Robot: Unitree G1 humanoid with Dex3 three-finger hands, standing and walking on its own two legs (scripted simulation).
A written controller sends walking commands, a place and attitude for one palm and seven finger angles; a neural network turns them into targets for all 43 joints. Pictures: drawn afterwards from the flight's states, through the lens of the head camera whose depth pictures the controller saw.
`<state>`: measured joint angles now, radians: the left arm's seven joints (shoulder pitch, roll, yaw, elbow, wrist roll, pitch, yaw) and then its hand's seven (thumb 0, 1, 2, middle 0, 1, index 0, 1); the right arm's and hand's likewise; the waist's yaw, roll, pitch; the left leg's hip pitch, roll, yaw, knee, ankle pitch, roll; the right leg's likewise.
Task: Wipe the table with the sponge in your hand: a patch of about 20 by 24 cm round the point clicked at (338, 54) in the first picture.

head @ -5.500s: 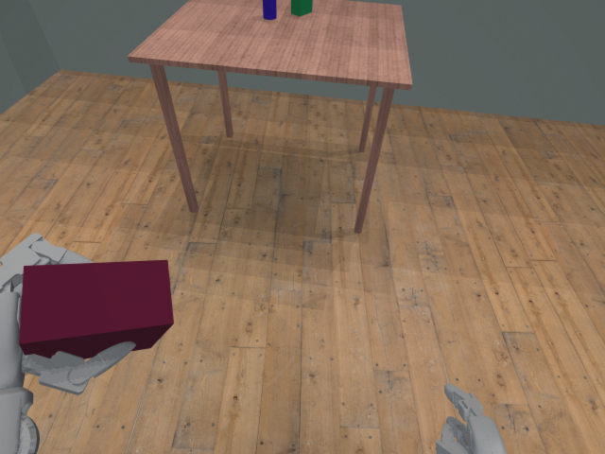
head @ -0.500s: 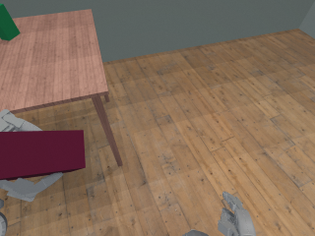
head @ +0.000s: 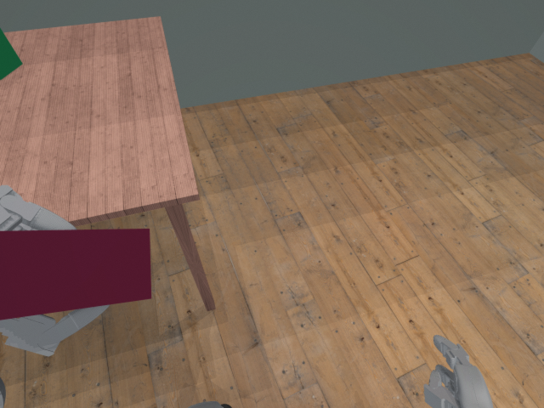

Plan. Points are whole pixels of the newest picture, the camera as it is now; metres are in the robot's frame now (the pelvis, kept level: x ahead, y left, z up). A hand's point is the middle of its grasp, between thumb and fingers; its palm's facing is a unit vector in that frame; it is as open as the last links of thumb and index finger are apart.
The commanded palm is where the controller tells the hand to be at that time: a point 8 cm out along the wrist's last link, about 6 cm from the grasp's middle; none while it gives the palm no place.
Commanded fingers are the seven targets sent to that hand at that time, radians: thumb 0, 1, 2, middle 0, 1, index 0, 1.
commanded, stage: take the last steps up to it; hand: left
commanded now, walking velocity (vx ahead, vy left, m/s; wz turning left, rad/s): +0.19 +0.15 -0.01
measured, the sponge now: (91, 269) +0.22 +0.20 +0.17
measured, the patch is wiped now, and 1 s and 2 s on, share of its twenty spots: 0.00 0.00 0.00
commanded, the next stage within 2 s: come to a stop and stand still in 0.22 s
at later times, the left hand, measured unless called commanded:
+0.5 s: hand (45, 203) +0.30 +0.28 +0.17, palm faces +0.39 -0.78 -0.49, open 10.2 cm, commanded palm +0.24 +0.31 +0.19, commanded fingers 0.00 0.10 1.30 -1.20 -1.60 -1.20 -1.60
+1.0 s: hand (40, 231) +0.26 +0.26 +0.17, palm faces +0.30 -0.84 -0.45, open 10.2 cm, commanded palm +0.21 +0.31 +0.19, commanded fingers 0.00 0.10 1.30 -1.20 -1.60 -1.20 -1.60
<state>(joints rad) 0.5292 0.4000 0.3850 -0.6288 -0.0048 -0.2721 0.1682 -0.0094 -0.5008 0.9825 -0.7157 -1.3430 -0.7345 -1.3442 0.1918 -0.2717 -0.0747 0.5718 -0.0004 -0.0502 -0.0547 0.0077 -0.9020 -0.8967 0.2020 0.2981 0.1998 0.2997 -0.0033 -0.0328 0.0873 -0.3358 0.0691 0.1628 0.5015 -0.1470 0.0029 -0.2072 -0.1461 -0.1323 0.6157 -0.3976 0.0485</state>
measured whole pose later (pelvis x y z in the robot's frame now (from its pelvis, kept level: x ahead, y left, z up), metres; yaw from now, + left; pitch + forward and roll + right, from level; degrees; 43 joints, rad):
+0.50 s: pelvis +0.08 +0.03 +0.01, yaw -1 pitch +0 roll +3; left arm 0.48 0.35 0.38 -0.43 -0.02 -0.20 0.16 -0.01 -0.50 0.98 -0.71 -1.34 -0.73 -1.35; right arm 0.16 -0.21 0.01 0.64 0.01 -0.02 -0.05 0.01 -0.90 -0.90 0.21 0.30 0.20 0.30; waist -0.01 0.00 0.08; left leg -0.41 0.04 0.08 0.89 -0.44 -0.03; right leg -0.25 -0.09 -0.15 0.55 -0.30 -0.03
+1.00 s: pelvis +0.03 +0.04 +0.00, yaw -3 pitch -1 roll -1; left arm 0.50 0.39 0.34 -0.57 -0.04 -0.15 0.14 -0.01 -0.50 0.98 -0.71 -1.34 -0.73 -1.34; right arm 0.17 -0.13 0.05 0.56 0.00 -0.07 -0.01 0.01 -0.90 -0.90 0.21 0.30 0.21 0.30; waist 0.01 0.02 0.09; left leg -0.36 0.12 0.08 0.50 -0.13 -0.04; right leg -0.22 0.02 -0.10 0.51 -0.29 0.00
